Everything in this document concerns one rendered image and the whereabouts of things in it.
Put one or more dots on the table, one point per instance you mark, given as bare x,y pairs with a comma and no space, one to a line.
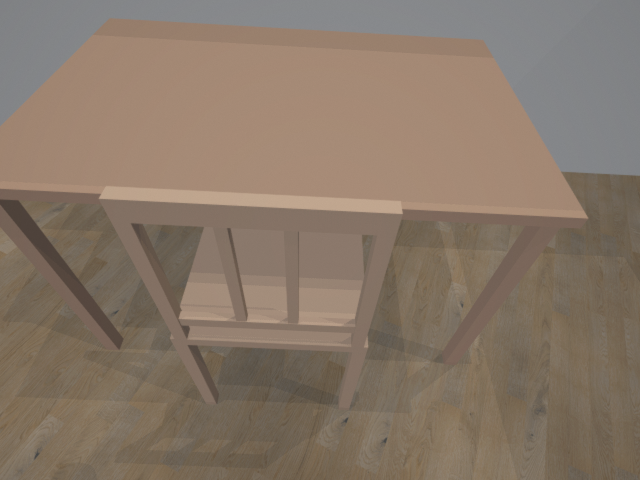
428,121

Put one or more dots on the chair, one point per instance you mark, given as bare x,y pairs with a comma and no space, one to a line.
270,271

